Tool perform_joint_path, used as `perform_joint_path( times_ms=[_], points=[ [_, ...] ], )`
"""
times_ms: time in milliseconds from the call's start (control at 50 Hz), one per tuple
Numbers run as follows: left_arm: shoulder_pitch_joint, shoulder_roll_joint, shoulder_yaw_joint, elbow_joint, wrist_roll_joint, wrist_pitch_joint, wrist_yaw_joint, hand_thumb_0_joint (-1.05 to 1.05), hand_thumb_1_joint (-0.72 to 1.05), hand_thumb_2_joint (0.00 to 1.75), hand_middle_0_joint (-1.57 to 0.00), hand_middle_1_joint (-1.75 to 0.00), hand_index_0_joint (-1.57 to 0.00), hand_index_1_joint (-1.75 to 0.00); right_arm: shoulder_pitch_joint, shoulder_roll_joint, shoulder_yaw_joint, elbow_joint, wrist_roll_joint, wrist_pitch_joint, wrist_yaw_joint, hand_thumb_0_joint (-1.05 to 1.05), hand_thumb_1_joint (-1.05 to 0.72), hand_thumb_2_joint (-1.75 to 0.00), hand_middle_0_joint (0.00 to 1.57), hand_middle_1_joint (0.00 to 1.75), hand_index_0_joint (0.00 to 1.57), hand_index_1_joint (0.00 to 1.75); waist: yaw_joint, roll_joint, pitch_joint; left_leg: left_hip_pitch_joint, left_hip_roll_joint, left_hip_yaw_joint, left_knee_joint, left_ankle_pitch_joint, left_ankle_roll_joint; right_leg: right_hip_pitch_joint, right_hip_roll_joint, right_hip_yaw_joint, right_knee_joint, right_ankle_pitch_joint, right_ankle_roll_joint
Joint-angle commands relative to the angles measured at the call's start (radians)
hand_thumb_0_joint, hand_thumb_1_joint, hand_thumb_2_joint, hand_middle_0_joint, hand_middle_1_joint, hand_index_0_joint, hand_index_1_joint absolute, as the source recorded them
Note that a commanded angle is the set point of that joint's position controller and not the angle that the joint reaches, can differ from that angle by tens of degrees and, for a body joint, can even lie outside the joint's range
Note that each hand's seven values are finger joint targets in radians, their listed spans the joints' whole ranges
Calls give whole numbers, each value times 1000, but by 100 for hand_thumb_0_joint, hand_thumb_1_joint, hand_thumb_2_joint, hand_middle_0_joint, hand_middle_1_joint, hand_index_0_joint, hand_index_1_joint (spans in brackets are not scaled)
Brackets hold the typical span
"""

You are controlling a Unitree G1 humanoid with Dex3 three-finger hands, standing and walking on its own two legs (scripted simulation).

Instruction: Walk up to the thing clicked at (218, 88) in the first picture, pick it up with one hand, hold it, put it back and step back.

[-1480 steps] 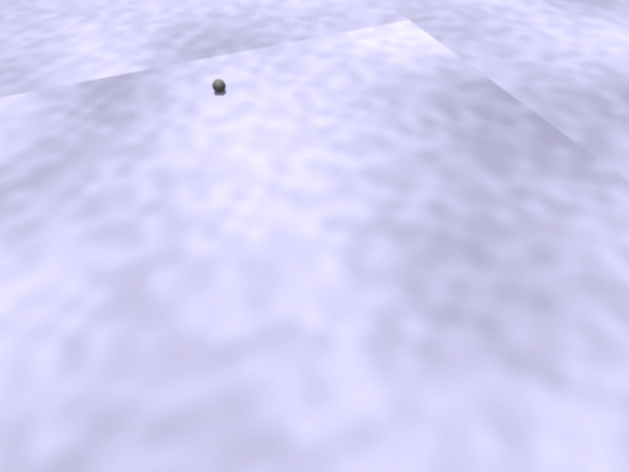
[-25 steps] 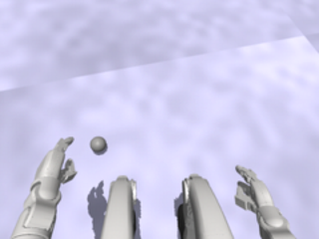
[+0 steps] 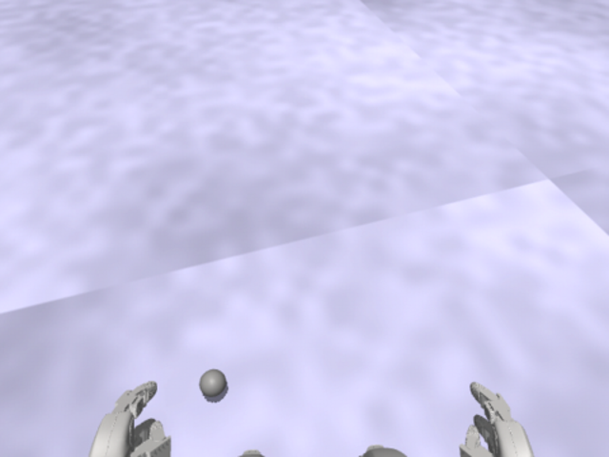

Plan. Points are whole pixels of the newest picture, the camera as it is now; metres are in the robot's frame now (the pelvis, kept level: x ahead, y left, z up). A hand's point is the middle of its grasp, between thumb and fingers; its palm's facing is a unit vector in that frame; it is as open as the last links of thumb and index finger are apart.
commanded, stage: home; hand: left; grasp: from above
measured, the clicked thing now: (212, 382) +0.45 +0.26 -0.66
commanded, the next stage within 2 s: none
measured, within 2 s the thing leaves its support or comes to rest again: neither
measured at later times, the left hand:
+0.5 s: hand out of the picture +0.16 +0.18 -0.03, palm faces +0.07 -0.98 -0.20, open 7.4 cm
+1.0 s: hand (164, 456) +0.16 +0.18 -0.03, palm faces +0.06 -0.98 -0.20, open 7.4 cm
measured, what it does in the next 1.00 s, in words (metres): stands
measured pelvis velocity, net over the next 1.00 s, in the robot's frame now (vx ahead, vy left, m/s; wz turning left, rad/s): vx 0.00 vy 0.00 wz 0.01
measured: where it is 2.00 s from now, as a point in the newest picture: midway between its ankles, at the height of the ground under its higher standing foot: outside the picture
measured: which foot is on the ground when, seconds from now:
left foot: down 0.00-1.00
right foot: down 0.00-1.00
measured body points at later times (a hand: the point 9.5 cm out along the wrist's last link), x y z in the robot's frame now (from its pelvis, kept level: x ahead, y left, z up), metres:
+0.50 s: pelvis +0.00 -0.01 +0.01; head +0.02 +0.00 +0.46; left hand +0.16 +0.23 -0.02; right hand +0.18 -0.24 -0.04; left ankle +0.02 +0.12 -0.67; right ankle +0.01 -0.14 -0.67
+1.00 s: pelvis +0.00 +0.00 +0.01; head +0.02 +0.00 +0.46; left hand +0.16 +0.23 -0.02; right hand +0.16 -0.25 -0.05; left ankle +0.02 +0.12 -0.67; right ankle +0.01 -0.14 -0.67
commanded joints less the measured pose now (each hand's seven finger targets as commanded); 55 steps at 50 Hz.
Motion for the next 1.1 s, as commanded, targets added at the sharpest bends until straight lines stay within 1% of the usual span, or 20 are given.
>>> perform_joint_path(
  times_ms=[0, 40, 60, 120, 160, 240, 280, 320, 360, 440, 460, 480, 520, 640, 680, 880, 980, 1000, 1040, 1080],
  points=[
    [42, 91, 49, -210, 12, -34, -13, 0, 90, 90, -20, -30, -20, -30, -78, -103, -56, -167, -7, -83, -28, 0, -90, -90, 20, 30, 20, 30, 14, -24, -83, 179, -43, 21, -203, 244, 28, 135, 37, -11, -201, 221, -23],
    [42, 93, 47, -219, 18, -37, -20, 0, 90, 90, -20, -30, -20, -30, -79, -107, -59, -166, -10, -91, -28, 0, -90, -90, 20, 30, 20, 30, 10, -34, -69, 196, -44, 25, -217, 248, 31, 146, 35, -11, -215, 223, -22],
    [46, 95, 47, -221, 20, -37, -25, 0, 90, 90, -20, -30, -20, -30, -85, -108, -63, -164, -12, -94, -28, 0, -90, -90, 20, 30, 20, 30, 18, -33, -56, 193, -45, 26, -221, 245, 31, 143, 34, -12, -221, 220, -19],
    [25, 90, 39, -206, 24, -41, -39, 0, 90, 90, -20, -30, -20, -30, -90, -115, -67, -156, -19, -108, -26, 0, -90, -90, 20, 30, 20, 30, 8, -33, -29, 205, -43, 29, -237, 222, 29, 137, 35, -17, -225, 190, -19],
    [4, 97, 43, -187, 29, -48, -44, 0, 90, 90, -20, -30, -20, -30, -98, -118, -69, -154, -22, -116, -25, 0, -90, -90, 20, 30, 20, 30, 10, -27, -9, 200, -42, 27, -240, 204, 29, 127, 32, -19, -226, 171, -19],
    [-11, 108, 48, -205, 34, -58, -50, 0, 90, 90, -20, -30, -20, -30, -104, -122, -70, -153, -24, -127, -21, 0, -90, -90, 20, 30, 20, 30, 18, -6, -28, 219, -44, 26, -246, 206, 26, 137, 30, -18, -221, 174, -19],
    [-19, 103, 43, -210, 35, -59, -49, 0, 90, 90, -20, -30, -20, -30, -118, -121, -65, -155, -24, -132, -18, 0, -90, -90, 20, 30, 20, 30, 24, 3, -6, 210, -43, 26, -255, 169, 25, 131, 28, -18, -226, 145, -20],
    [-12, 106, 44, -214, 34, -59, -48, 0, 90, 90, -20, -30, -20, -30, -119, -121, -65, -148, -24, -134, -18, 0, -90, -90, 20, 30, 20, 30, 26, 4, -40, 229, -44, 26, -253, 189, 25, 147, 28, -15, -227, 163, -21],
    [-11, 108, 43, -226, 35, -57, -46, 0, 90, 90, -20, -30, -20, -30, -122, -121, -63, -153, -24, -136, -19, 0, -90, -90, 20, 30, 20, 30, 20, 5, -39, 231, -44, 29, -248, 193, 26, 146, 28, -13, -227, 171, -19],
    [8, 105, 47, -212, 35, -56, -41, 0, 90, 90, -20, -30, -20, -30, -122, -119, -62, -148, -25, -136, -20, 0, -90, -90, 20, 30, 20, 30, 26, -10, -51, 229, -43, 28, -244, 197, 26, 150, 28, -13, -224, 174, -19],
    [1, 103, 37, -214, 34, -59, -42, 0, 90, 90, -20, -30, -20, -30, -119, -120, -62, -140, -25, -137, -20, 0, -90, -90, 20, 30, 20, 30, 24, -6, -52, 228, -43, 23, -245, 206, 25, 158, 29, -15, -220, 180, -20],
    [14, 103, 47, -212, 31, -59, -41, 0, 90, 90, -20, -30, -20, -30, -117, -121, -64, -140, -25, -136, -20, 0, -90, -90, 20, 30, 20, 30, 28, -2, -65, 234, -42, 24, -243, 225, 24, 161, 29, -15, -216, 196, -22],
    [17, 105, 46, -207, 33, -60, -40, 0, 90, 90, -20, -30, -20, -30, -121, -121, -63, -144, -23, -135, -21, 0, -90, -90, 20, 30, 20, 30, 33, -5, -55, 229, -38, 20, -247, 228, 23, 154, 32, -19, -210, 194, -23],
    [13, 103, 39, -197, 26, -60, -41, 0, 90, 90, -20, -30, -20, -30, -114, -122, -64, -135, -22, -137, -26, 0, -90, -90, 20, 30, 20, 30, 24, -32, -69, 232, -42, 25, -230, 258, 28, 167, 29, -11, -217, 231, -18],
    [17, 104, 43, -193, 31, -59, -40, 0, 90, 90, -20, -30, -20, -30, -112, -121, -65, -133, -25, -137, -26, 0, -90, -90, 20, 30, 20, 30, 30, -18, -64, 232, -39, 25, -236, 259, 24, 165, 30, -14, -212, 225, -21],
    [1, 103, 39, -195, 30, -52, -44, 0, 90, 90, -20, -30, -20, -30, -119, -120, -65, -131, -24, -140, -26, 0, -90, -90, 20, 30, 20, 30, 30, -15, -22, 214, -39, 26, -251, 198, 25, 154, 29, -16, -226, 171, -18],
    [-2, 106, 43, -210, 32, -52, -43, 0, 90, 90, -20, -30, -20, -30, -118, -122, -67, -138, -23, -141, -26, 0, -90, -90, 20, 30, 20, 30, 27, -10, -45, 219, -38, 24, -254, 183, 24, 151, 31, -14, -224, 158, -18],
    [1, 107, 40, -198, 32, -49, -44, 0, 90, 90, -20, -30, -20, -30, -119, -121, -65, -134, -23, -141, -26, 0, -90, -90, 20, 30, 20, 30, 30, -7, -16, 208, -39, 27, -252, 172, 25, 141, 29, -14, -229, 148, -18],
    [-2, 107, 45, -214, 32, -51, -41, 0, 90, 90, -20, -30, -20, -30, -119, -120, -64, -137, -22, -143, -28, 0, -90, -90, 20, 30, 20, 30, 31, -11, -38, 217, -37, 25, -254, 172, 25, 151, 30, -14, -227, 147, -19],
    [-12, 105, 37, -209, 33, -51, -42, 0, 90, 90, -20, -30, -20, -30, -123, -122, -64, -137, -22, -143, -27, 0, -90, -90, 20, 30, 20, 30, 25, -4, -25, 211, -35, 23, -261, 150, 25, 136, 32, -15, -226, 128, -20]
  ],
)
